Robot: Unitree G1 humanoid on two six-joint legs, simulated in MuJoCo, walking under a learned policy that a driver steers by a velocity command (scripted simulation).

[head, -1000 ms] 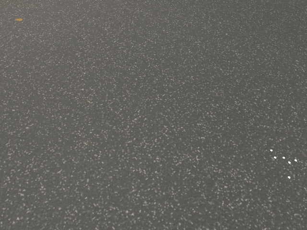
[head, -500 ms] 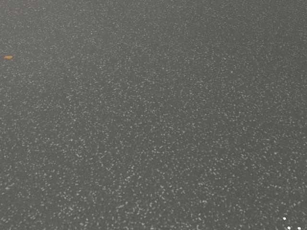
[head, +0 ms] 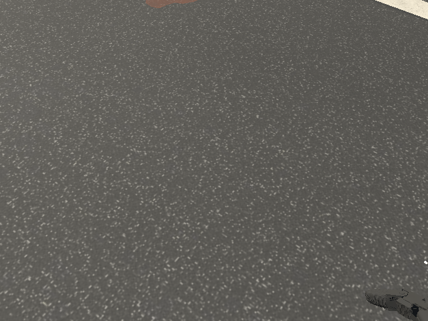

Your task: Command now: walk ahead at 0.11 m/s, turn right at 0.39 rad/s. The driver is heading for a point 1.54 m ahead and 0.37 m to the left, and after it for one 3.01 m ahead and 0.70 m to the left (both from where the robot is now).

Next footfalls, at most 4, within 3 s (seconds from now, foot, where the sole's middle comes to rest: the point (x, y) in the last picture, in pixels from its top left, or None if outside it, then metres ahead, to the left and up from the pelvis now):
0.22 right None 0.08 -0.14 -0.77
0.54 left None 0.04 0.13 -0.77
1.04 right None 0.14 -0.08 -0.77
1.68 right None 0.11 -0.12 -0.77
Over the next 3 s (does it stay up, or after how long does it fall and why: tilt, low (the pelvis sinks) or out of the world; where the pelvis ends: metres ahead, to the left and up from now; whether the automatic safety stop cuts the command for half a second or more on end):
stays up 0.40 0.03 0.00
